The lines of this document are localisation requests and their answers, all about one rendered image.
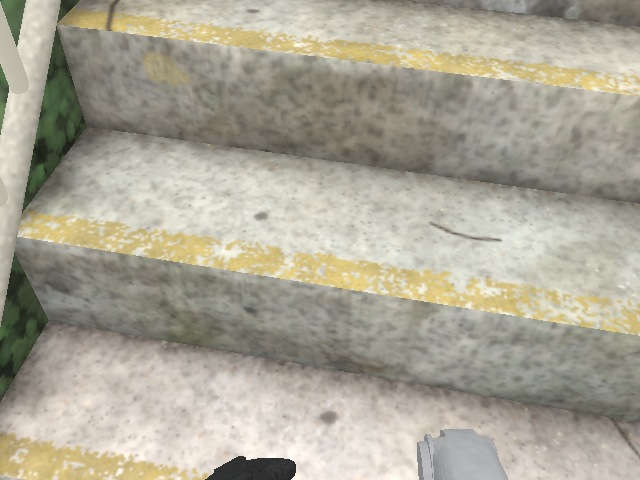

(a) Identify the right robot thigh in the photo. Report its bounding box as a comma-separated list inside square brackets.
[417, 429, 508, 480]

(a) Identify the robot left hand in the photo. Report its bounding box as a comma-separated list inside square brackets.
[205, 456, 296, 480]

